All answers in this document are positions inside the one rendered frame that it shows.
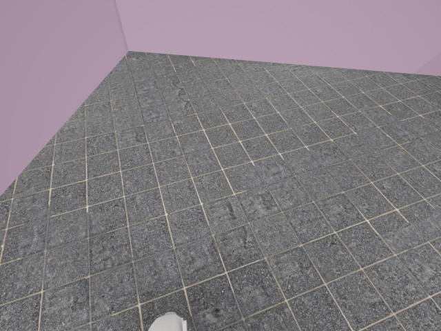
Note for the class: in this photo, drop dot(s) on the left robot thigh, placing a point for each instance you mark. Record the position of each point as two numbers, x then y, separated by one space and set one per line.
170 322

